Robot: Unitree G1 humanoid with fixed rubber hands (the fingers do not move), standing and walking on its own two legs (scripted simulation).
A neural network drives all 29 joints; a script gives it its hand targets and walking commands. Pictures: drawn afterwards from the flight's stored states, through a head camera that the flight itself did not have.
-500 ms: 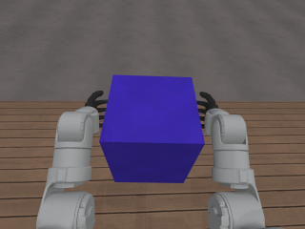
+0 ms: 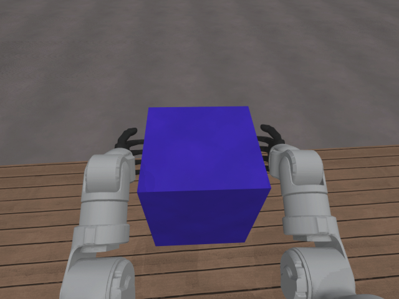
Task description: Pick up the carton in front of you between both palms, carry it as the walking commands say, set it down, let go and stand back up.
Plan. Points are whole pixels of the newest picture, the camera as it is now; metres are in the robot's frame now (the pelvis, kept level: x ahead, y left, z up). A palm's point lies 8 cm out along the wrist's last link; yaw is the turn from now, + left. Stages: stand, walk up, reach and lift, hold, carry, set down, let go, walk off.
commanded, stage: carry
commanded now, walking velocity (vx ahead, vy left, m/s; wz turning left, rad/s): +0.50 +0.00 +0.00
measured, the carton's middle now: (199, 179) +0.36 -0.02 +0.04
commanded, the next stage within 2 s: none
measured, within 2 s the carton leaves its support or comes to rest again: neither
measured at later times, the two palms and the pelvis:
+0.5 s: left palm (122, 89) +0.64 +0.18 +0.10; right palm (228, 84) +0.65 -0.12 +0.10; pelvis +0.29 +0.02 -0.05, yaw -2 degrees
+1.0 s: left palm (151, 58) +0.93 +0.13 +0.05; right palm (230, 58) +0.91 -0.17 +0.05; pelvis +0.57 +0.01 -0.08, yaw +0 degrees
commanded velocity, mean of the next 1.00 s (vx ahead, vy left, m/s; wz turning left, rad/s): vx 0.50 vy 0.00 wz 0.00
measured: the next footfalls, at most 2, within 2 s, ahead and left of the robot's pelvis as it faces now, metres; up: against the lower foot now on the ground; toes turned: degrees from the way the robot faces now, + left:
left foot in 0.48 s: +0.42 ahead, +0.07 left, -0.05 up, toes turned +0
right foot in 1.02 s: +0.74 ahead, -0.05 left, -0.11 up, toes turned -1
